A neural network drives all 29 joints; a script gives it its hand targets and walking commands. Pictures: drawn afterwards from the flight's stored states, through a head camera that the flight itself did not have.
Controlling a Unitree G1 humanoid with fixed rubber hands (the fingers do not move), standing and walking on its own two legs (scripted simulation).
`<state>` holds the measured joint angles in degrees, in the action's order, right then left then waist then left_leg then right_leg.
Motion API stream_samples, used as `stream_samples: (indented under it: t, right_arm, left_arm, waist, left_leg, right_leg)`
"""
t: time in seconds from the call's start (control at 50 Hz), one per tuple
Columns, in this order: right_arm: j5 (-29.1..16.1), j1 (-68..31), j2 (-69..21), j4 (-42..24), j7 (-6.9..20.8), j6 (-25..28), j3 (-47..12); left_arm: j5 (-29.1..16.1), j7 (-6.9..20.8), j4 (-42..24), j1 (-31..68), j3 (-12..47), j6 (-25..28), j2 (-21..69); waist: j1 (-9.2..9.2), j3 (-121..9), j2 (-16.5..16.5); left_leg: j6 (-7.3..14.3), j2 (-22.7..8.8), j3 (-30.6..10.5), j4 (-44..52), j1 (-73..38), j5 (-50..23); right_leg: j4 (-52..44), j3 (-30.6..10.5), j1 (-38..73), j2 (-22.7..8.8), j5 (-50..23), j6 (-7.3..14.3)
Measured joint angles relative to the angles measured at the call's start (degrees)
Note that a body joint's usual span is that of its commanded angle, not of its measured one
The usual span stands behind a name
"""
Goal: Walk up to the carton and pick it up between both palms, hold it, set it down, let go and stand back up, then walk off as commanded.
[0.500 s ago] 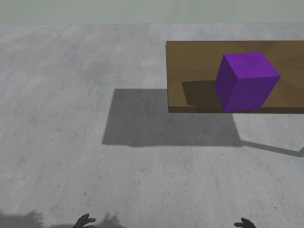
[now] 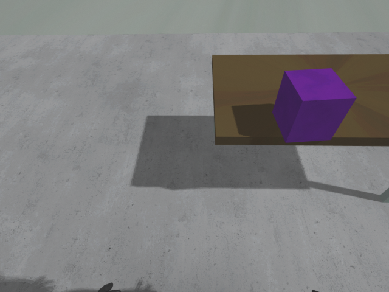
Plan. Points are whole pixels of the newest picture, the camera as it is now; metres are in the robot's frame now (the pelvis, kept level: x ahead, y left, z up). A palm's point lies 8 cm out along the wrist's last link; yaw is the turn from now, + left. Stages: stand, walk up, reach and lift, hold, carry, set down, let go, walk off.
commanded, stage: stand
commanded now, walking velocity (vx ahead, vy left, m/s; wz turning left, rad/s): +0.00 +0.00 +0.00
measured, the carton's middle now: (308, 106) +0.75 -0.40 -0.09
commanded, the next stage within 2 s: none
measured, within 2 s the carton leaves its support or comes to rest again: neither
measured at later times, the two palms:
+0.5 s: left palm out of the picture +0.06 +0.24 -0.12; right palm out of the picture +0.05 -0.26 -0.12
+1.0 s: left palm out of the picture +0.04 +0.24 -0.12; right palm out of the picture +0.03 -0.26 -0.11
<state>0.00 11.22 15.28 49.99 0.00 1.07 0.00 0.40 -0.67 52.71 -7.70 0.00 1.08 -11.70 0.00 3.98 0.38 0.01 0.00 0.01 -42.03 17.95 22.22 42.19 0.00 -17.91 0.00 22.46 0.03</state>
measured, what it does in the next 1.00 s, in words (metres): stands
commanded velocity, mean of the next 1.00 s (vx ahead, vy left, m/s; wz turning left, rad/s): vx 0.00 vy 0.00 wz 0.00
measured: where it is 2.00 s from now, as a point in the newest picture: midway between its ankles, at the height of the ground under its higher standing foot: outside the picture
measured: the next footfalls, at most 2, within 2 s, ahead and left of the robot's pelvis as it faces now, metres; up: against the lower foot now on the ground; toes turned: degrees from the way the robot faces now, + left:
none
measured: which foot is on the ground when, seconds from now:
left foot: down 0.00-1.00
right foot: down 0.00-1.00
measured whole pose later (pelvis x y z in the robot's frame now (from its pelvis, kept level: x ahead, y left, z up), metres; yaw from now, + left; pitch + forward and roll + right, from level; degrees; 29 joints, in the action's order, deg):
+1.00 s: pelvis -0.04 +0.00 +0.01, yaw +0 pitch -2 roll +0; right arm 0.0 11.2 15.4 56.2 0.0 1.9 0.0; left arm 0.4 0.0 59.9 -6.9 0.0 1.4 -11.7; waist 0.0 3.8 0.4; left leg 0.0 0.0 0.0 -34.7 17.9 14.8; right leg 34.6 0.0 -17.8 0.0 14.8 0.0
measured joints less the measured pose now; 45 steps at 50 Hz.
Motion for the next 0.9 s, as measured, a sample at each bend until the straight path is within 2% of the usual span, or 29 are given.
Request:
stream_samples:
  t: [0.44, 0.9]
  right_arm:
    - [0.00, 0.00, 0.06, 4.31, 0.00, 0.21, 0.00]
    - [0.00, 0.00, 0.07, 6.04, 0.00, 0.78, 0.00]
  left_arm:
    - [0.00, 0.29, 5.11, 0.32, 0.00, 0.02, -0.01]
    - [0.00, 0.54, 6.92, 0.85, 0.00, 0.35, -0.01]
  waist:
    - [0.00, 0.00, -0.01]
    - [0.00, -0.08, -0.01]
  left_leg:
    - [0.00, 0.00, 0.00, 3.84, 0.01, -3.80]
    - [0.00, 0.00, 0.00, 7.00, 0.00, -6.92]
  right_leg:
    - [-3.93, 0.00, 0.03, 0.00, -3.86, 0.00]
    - [-7.32, 0.00, 0.14, 0.00, -7.08, 0.00]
